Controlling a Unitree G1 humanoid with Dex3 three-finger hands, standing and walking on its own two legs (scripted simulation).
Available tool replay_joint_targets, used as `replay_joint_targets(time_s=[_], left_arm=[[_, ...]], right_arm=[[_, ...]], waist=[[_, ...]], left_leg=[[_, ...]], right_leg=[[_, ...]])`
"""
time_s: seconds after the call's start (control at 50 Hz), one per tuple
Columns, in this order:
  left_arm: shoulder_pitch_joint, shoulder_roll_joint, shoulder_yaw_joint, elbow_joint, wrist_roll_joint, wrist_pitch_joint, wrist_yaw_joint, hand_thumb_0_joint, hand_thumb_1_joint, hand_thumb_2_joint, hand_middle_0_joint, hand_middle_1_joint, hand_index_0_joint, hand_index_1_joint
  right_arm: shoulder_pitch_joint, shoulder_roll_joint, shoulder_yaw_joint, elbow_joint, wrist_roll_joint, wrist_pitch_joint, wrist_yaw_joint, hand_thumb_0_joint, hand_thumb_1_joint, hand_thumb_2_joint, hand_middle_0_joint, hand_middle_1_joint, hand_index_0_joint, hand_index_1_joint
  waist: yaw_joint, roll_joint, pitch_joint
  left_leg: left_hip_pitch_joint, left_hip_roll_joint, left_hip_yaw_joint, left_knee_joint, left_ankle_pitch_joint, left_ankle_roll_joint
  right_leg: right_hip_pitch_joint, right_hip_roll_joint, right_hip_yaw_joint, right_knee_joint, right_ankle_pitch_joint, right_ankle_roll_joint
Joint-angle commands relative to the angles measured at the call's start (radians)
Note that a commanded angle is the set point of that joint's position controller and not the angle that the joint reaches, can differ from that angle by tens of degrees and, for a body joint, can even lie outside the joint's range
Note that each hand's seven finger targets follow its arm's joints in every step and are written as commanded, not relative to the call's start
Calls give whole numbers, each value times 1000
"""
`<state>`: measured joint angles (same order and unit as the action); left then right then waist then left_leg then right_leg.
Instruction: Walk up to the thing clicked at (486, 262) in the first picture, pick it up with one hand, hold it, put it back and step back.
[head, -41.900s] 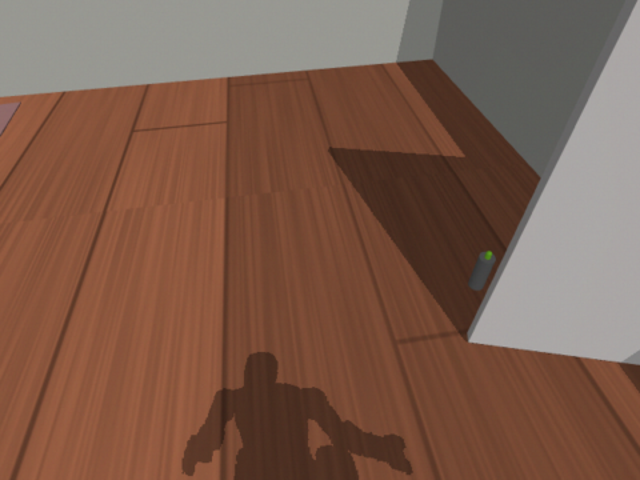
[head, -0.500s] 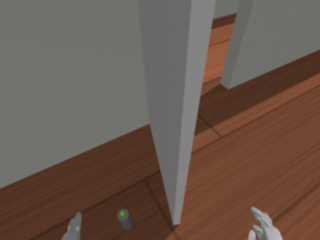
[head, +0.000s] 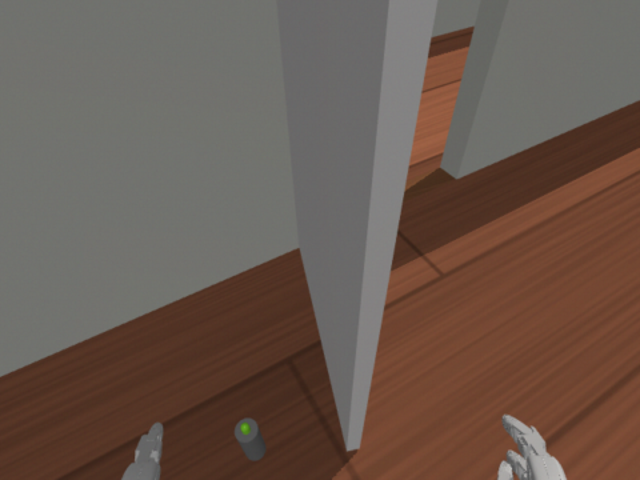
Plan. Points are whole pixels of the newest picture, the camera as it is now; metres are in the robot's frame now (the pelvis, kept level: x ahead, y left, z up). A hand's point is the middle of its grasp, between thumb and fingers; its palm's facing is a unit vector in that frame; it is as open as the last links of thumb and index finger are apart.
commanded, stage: home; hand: left
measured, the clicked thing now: (250, 438) +0.40 +0.22 -0.63
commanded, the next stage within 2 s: stand in 0.02 s
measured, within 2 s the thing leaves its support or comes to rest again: neither
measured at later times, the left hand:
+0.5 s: hand out of the picture +0.16 +0.20 -0.08, palm faces +0.00 -0.95 -0.31, open 11.0 cm
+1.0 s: hand out of the picture +0.04 +0.26 -0.11, palm faces -0.01 -0.94 -0.33, open 7.4 cm
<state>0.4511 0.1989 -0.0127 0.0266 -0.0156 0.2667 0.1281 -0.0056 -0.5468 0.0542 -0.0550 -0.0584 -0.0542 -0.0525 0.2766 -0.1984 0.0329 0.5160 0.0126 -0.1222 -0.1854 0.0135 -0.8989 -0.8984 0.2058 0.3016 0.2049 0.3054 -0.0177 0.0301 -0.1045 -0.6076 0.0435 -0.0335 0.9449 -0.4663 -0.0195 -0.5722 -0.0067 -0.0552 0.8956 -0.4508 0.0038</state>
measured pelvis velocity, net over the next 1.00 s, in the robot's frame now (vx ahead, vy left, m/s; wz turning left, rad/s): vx -0.01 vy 0.02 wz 0.00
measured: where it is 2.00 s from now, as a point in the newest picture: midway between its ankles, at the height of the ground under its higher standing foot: outside the picture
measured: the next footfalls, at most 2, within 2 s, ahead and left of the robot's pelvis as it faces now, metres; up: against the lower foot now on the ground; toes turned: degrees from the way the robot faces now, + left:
none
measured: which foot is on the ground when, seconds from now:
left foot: down 0.00-1.00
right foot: down 0.00-1.00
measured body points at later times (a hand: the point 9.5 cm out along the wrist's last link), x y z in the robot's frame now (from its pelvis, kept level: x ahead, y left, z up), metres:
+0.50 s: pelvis +0.00 +0.01 +0.01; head +0.02 +0.02 +0.46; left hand +0.16 +0.25 -0.06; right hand +0.15 -0.23 -0.09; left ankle +0.01 +0.13 -0.69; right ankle +0.00 -0.12 -0.69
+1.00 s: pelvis -0.01 +0.02 +0.05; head -0.01 +0.02 +0.50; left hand +0.04 +0.31 -0.09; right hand +0.06 -0.26 -0.09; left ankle +0.01 +0.13 -0.69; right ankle +0.00 -0.12 -0.69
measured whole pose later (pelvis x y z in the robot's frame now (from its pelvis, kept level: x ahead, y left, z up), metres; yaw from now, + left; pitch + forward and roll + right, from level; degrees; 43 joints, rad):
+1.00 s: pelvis -0.01 +0.02 +0.05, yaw +0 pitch -3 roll +0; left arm 0.21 0.31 0.00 1.01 0.02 0.00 0.02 0.01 0.90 0.90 -0.20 -0.30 -0.20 -0.30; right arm 0.18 -0.29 -0.02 1.03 -0.03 0.00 -0.01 0.01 -0.90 -0.90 0.20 0.30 0.20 0.30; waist 0.02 0.00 0.05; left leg -0.20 -0.01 0.01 0.50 -0.24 0.01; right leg -0.19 -0.05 -0.03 0.48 -0.24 0.03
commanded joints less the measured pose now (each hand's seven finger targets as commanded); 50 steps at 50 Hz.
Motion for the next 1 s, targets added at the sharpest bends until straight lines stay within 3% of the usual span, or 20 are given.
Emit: replay_joint_targets(time_s=[0.0,0.1,0.14,0.16,0.3,0.38,0.4,0.42,0.46,0.5,0.54,0.66,0.72,0.8,0.88,0.98], left_arm=[[-17,97,54,-185,13,-52,14,0,-568,46,-47,-54,-47,-53],[-24,108,63,-216,12,-53,15,0,-563,49,-48,-54,-48,-54],[-10,102,59,-206,12,-51,14,0,-403,209,-200,-214,-200,-214],[-21,103,55,-202,10,-49,14,0,-323,289,-200,-294,-200,-294],[-27,106,59,-208,13,-51,18,0,237,849,-200,-300,-200,-301],[-5,88,47,-199,15,-52,16,0,557,900,-200,-300,-200,-301],[-191,224,96,152,107,-169,-32,0,637,900,-200,-300,-200,-301],[-151,238,106,247,118,-213,-56,0,717,900,-200,-300,-200,-301],[-175,255,97,307,107,-258,-80,0,877,900,-200,-300,-200,-301],[-200,258,91,380,78,-280,-96,0,900,900,-200,-300,-200,-301],[-204,256,89,458,63,-288,-101,0,900,900,-200,-300,-200,-301],[-265,274,83,638,62,-308,-96,0,900,900,-200,-300,-200,-301],[-275,282,78,708,57,-309,-94,0,900,900,-200,-300,-200,-301],[-275,289,70,802,49,-303,-93,0,900,900,-200,-300,-200,-301],[-264,296,65,879,43,-301,-94,0,900,900,-200,-300,-200,-301],[-284,307,58,953,42,-297,-94,0,900,900,-200,-300,-200,-301]], right_arm=[[-70,-117,-51,-164,-4,-62,-12,0,-899,-901,200,300,200,300],[-66,-115,-50,-163,-5,-61,-12,0,-899,-901,200,300,200,300],[-64,-118,-52,-159,-6,-61,-12,0,-900,-900,200,300,200,300],[-67,-118,-50,-161,-4,-61,-11,0,-900,-900,200,300,200,300],[-67,-118,-52,-162,-6,-61,-10,0,-900,-900,200,300,200,300],[-61,-117,-52,-158,-7,-63,-9,0,-900,-900,200,300,200,300],[-131,-270,-95,60,-124,4,50,0,-900,-900,200,300,200,300],[-107,-259,-105,103,-132,34,86,0,-900,-900,200,300,200,300],[-110,-248,-104,117,-112,53,116,0,-900,-900,200,300,200,300],[-104,-252,-104,138,-80,52,144,0,-900,-900,200,300,200,300],[-130,-254,-114,164,-63,56,158,0,-900,-900,200,300,200,300],[-142,-250,-111,257,-64,75,169,0,-900,-900,200,300,200,300],[-133,-264,-111,306,-61,80,169,0,-900,-900,200,300,200,300],[-148,-279,-106,360,-55,90,169,0,-900,-900,200,300,200,300],[-155,-301,-102,416,-49,88,166,0,-900,-900,200,300,200,300],[-156,-307,-93,468,-41,91,164,0,-900,-900,200,300,200,300]], waist=[[-2,-3,-91],[-1,-2,-111],[-1,-5,-118],[-7,14,-101],[0,12,-98],[2,14,-95],[40,-52,59],[40,-83,-4],[26,-63,14],[29,2,-18],[42,-22,-29],[32,-17,34],[26,-21,59],[28,-10,102],[38,13,85],[32,0,104]], left_leg=[[74,-36,35,-146,192,24],[84,-37,35,-135,222,26],[90,-33,34,-136,245,25],[82,-35,34,-137,239,24],[78,-30,23,-152,226,20],[87,-27,24,-154,240,18],[130,16,-46,-199,388,63],[166,12,-12,-181,381,82],[177,7,-34,-220,335,97],[235,11,-41,-266,299,100],[261,13,-46,-282,292,87],[278,19,-54,-373,259,80],[307,26,-64,-419,293,74],[319,41,-84,-507,224,68],[385,57,-95,-560,304,59],[427,59,-88,-620,327,49]], right_leg=[[42,24,-3,-153,176,-6],[59,21,-1,-151,212,-4],[65,24,-2,-143,232,-6],[53,23,-3,-144,224,-6],[55,29,-15,-138,200,-10],[58,30,-15,-130,211,-13],[142,-53,85,-160,288,-63],[172,-70,106,-174,297,-85],[158,-74,132,-193,278,-92],[203,-77,122,-197,251,-74],[217,-75,115,-222,260,-67],[273,-87,115,-312,264,-50],[299,-93,115,-351,286,-47],[334,-92,113,-426,232,-38],[394,-99,104,-464,283,-30],[426,-106,103,-512,306,-19]])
